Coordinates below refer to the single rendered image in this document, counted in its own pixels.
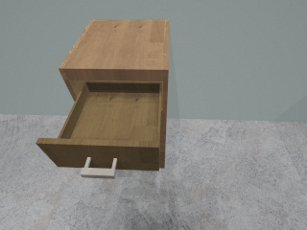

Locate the drawer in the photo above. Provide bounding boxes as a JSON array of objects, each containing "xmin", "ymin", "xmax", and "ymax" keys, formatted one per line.
[{"xmin": 36, "ymin": 80, "xmax": 162, "ymax": 172}]

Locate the cabinet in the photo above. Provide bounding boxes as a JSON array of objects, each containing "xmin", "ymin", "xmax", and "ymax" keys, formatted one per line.
[{"xmin": 58, "ymin": 19, "xmax": 169, "ymax": 169}]

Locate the handle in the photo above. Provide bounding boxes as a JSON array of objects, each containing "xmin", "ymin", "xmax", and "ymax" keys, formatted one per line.
[{"xmin": 80, "ymin": 157, "xmax": 118, "ymax": 179}]

